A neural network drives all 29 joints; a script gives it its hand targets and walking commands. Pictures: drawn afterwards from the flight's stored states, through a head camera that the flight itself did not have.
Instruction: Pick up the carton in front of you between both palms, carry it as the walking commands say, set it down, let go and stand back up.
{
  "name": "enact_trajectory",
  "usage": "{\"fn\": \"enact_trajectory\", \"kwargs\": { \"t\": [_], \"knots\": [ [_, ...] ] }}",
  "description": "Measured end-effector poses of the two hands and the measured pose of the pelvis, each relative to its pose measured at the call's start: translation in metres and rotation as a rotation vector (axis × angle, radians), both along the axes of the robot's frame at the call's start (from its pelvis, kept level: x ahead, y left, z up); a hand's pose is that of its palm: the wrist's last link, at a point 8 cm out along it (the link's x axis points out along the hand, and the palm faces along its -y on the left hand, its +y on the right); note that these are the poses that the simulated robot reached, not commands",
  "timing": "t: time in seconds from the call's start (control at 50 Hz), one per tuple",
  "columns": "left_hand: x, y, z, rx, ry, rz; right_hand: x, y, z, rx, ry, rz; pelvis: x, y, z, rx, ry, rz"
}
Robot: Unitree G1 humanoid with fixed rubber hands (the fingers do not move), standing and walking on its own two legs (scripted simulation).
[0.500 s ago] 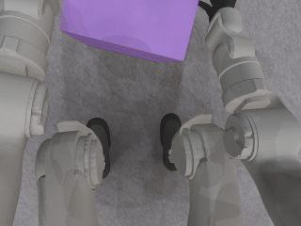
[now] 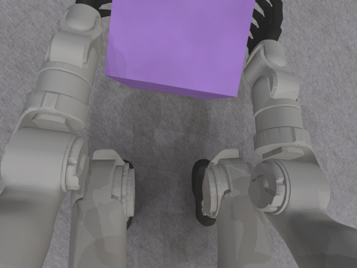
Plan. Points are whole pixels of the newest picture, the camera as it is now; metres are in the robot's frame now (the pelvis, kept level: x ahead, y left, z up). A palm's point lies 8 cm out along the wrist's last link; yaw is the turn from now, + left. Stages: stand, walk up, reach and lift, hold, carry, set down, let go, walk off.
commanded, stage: reach and lift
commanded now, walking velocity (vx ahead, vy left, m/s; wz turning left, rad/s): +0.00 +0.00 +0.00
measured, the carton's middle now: (176, 42) +0.54 +0.01 -0.20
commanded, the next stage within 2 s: none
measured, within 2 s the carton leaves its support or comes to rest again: neither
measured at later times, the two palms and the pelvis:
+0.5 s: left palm out of the picture +0.50 +0.16 +0.06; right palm (354, 32) +0.48 -0.13 +0.06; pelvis -0.01 -0.01 +0.12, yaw +3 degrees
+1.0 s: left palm out of the picture +0.44 +0.16 +0.22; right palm out of the picture +0.45 -0.13 +0.22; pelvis +0.04 -0.01 +0.25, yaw +4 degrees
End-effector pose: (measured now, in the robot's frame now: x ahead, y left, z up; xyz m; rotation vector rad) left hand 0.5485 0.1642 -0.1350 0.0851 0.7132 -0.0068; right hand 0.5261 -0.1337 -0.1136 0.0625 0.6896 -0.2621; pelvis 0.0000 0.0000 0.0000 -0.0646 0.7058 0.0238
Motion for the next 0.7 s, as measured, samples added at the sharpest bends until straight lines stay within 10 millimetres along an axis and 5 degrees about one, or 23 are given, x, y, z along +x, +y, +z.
{"fn": "enact_trajectory", "kwargs": {
  "t": [0.24,0.4,0.7],
  "knots": [
    [-0.034,0.011,0.129,-0.008,0.006,0.065,-0.035,0.01,0.108,0.019,-0.001,0.032,-0.012,-0.008,0.063,0.004,0.025,0.046],
    [-0.044,-0.002,0.172,-0.012,-0.002,0.065,-0.042,-0.003,0.154,0.007,-0.01,0.032,-0.013,-0.008,0.1,0.014,0.05,0.032],
    [-0.074,0.006,0.249,-0.041,-0.015,0.13,-0.054,0.005,0.238,0.005,-0.025,0.076,0.01,-0.01,0.165,0.027,0.01,0.044]
  ]
}}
